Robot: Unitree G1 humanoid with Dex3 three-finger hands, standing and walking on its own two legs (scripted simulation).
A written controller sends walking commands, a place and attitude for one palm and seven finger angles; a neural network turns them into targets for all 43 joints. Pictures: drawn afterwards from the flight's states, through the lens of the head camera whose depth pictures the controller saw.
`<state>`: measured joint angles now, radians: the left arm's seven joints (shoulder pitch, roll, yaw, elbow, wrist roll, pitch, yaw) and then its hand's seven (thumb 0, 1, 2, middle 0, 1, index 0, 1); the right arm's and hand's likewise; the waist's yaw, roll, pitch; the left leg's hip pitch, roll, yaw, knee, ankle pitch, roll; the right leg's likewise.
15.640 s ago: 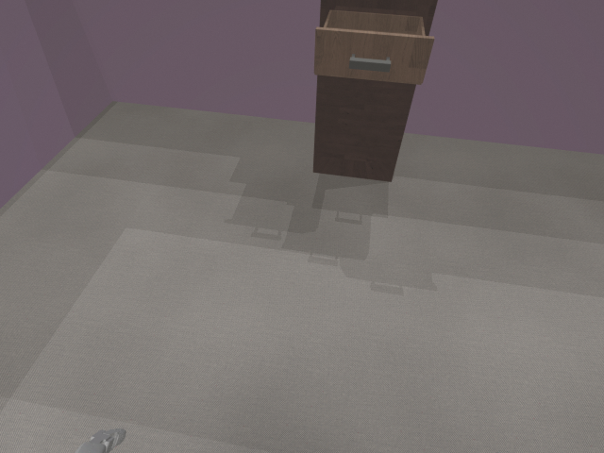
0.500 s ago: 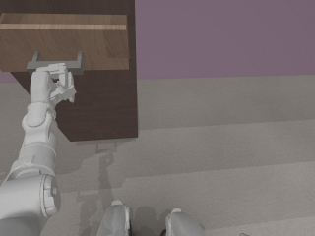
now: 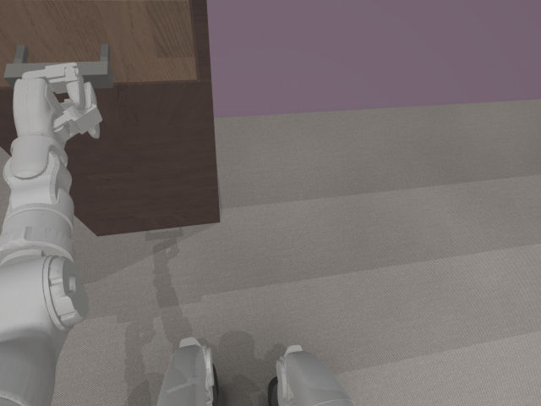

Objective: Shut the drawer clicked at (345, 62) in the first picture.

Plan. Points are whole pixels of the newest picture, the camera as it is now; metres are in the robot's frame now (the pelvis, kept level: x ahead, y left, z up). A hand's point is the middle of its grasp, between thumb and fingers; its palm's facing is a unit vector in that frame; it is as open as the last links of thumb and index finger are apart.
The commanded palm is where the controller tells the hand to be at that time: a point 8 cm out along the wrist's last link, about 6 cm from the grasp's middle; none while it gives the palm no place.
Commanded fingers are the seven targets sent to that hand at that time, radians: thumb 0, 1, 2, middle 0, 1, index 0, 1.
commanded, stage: push the drawer shut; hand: left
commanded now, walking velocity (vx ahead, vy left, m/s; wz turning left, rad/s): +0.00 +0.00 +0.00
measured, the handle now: (63, 64) +0.60 +0.25 +0.07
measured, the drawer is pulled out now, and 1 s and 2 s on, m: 0.00 0.00 0.00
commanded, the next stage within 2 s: pull the fist back off the drawer in 0.40 s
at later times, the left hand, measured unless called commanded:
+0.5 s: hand (80, 105) +0.53 +0.22 +0.07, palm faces +0.09 -0.99 -0.05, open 3.2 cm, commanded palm +0.57 +0.24 +0.07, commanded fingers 0.00 0.90 0.90 -1.40 -1.60 -1.40 -1.60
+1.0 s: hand (82, 106) +0.52 +0.22 +0.07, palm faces +0.10 -0.99 -0.03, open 3.2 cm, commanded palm +0.50 +0.24 +0.07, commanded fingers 0.00 0.90 0.90 -1.40 -1.60 -1.40 -1.60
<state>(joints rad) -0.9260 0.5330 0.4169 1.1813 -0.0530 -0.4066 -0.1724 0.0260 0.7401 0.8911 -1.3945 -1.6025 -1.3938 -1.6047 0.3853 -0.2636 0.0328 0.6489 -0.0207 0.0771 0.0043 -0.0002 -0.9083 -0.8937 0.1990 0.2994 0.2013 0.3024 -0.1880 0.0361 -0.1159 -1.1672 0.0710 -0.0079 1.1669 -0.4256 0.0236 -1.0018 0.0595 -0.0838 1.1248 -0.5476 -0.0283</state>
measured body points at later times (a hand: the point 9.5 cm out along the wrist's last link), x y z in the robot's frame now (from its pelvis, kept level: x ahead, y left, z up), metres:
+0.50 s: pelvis -0.03 +0.00 -0.02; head +0.13 +0.05 +0.40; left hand +0.52 +0.28 +0.07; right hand -0.03 -0.27 -0.11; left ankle +0.06 +0.10 -0.64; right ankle -0.01 -0.11 -0.64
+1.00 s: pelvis -0.03 +0.01 -0.02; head +0.13 +0.06 +0.40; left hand +0.51 +0.27 +0.07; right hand -0.04 -0.25 -0.11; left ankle +0.06 +0.10 -0.64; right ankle -0.01 -0.11 -0.64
